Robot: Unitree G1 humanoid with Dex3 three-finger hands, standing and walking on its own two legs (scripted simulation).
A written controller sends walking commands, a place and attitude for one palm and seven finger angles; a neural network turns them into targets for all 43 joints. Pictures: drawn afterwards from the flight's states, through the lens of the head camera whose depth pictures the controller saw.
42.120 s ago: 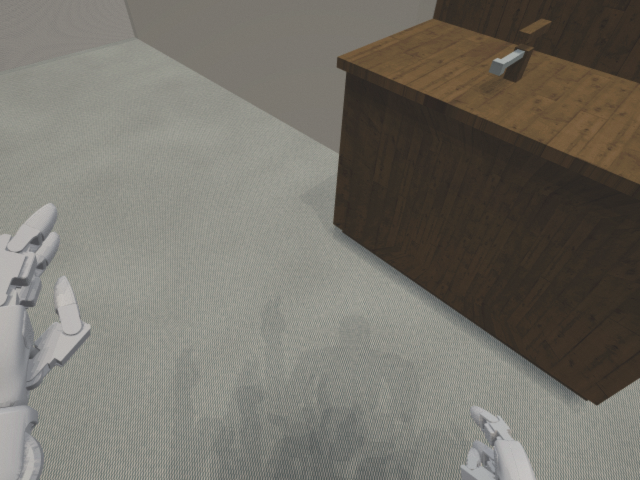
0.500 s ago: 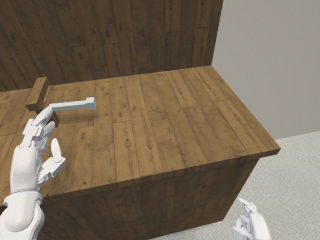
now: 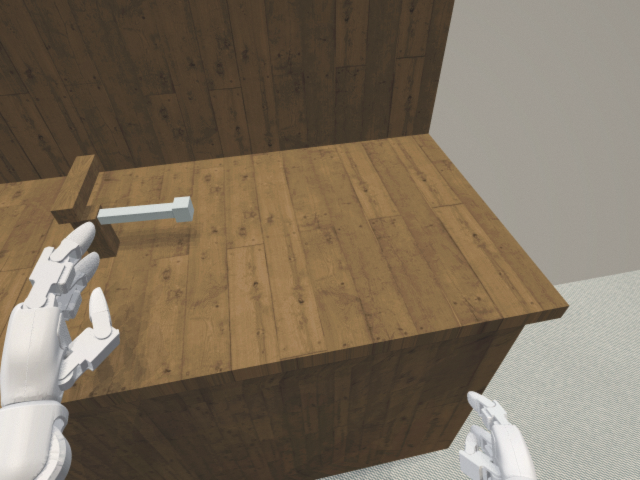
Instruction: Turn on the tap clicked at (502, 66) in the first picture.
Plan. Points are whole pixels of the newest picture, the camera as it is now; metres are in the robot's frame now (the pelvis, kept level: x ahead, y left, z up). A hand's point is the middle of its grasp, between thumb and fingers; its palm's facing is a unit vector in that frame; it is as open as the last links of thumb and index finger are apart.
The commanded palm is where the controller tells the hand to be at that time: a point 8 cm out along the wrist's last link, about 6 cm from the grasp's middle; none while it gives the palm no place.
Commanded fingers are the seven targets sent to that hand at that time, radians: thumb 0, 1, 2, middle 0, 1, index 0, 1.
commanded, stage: step back with the hand held close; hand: left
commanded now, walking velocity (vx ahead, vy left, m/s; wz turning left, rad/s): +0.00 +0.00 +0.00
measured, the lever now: (183, 209) +0.46 +0.28 +0.09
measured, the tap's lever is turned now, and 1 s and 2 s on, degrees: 86 86 86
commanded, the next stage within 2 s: stop stepping back and stand still in 1.22 s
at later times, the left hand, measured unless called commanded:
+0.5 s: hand (47, 385) +0.14 +0.26 +0.16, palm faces +0.36 -0.84 -0.42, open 7.4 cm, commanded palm +0.10 +0.30 +0.17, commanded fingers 0.00 0.90 0.90 -0.20 -0.30 -0.20 -0.30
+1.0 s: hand out of the picture +0.06 +0.28 +0.17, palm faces +0.45 -0.80 -0.39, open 7.4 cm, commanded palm +0.00 +0.31 +0.17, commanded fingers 0.00 0.90 0.90 -0.20 -0.30 -0.20 -0.30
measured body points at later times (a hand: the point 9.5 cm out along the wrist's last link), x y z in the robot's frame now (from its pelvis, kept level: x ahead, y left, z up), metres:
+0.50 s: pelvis -0.06 +0.02 -0.01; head -0.04 +0.03 +0.44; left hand +0.12 +0.31 +0.18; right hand +0.12 -0.21 -0.09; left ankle +0.02 +0.14 -0.74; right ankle -0.03 -0.12 -0.74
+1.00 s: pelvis -0.14 +0.02 -0.02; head -0.12 +0.04 +0.43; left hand +0.03 +0.32 +0.19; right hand +0.04 -0.19 -0.10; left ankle +0.02 +0.14 -0.74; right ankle -0.14 -0.10 -0.71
